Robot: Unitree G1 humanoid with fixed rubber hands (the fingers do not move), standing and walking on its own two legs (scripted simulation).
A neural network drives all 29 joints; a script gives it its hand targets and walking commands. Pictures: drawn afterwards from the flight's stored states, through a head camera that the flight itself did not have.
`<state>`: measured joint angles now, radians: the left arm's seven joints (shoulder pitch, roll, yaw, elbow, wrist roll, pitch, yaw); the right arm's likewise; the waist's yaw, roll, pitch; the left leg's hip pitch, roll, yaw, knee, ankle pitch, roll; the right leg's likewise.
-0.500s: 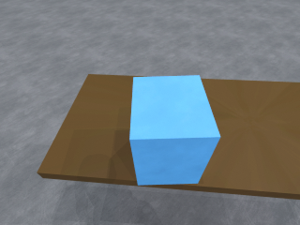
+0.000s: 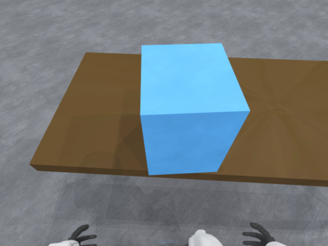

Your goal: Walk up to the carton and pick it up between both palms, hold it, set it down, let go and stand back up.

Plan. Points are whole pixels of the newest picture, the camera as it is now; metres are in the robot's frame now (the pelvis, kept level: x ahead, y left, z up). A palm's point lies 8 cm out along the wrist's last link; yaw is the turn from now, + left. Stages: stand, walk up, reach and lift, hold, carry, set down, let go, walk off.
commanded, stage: reach and lift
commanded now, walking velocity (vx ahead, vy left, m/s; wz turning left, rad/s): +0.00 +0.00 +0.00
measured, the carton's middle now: (182, 113) +0.42 -0.04 +0.09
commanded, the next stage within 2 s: none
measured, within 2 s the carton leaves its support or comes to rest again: neither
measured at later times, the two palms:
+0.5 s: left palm out of the picture +0.11 +0.21 -0.04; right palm out of the picture +0.13 -0.21 -0.06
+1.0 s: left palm out of the picture +0.12 +0.21 -0.01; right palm (264, 237) +0.16 -0.20 -0.01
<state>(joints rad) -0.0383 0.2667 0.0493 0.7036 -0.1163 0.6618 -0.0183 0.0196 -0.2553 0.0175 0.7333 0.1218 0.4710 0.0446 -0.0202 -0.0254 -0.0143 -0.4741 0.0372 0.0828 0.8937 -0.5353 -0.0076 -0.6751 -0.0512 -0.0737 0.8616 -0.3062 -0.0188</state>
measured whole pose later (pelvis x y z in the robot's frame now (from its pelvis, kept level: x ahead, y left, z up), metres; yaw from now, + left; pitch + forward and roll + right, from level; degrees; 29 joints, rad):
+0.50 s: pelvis -0.01 -0.06 +0.02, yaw +4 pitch +0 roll -2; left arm 0.22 0.25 0.09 0.28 0.01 0.57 -0.09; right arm 0.34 -0.05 0.08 0.14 0.12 0.51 -0.20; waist 0.00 0.07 0.08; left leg -0.32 0.12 -0.03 0.77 -0.46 -0.01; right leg -0.44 0.03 -0.19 0.65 -0.23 -0.09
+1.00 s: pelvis +0.01 -0.06 +0.04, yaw +7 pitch +1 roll -1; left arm 0.32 0.30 0.07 0.15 -0.10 0.41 -0.11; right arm 0.44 -0.01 0.11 -0.01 0.14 0.42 -0.22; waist 0.00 0.02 0.05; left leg -0.22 0.11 0.00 0.53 -0.34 -0.04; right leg -0.33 0.01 -0.22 0.47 -0.17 -0.09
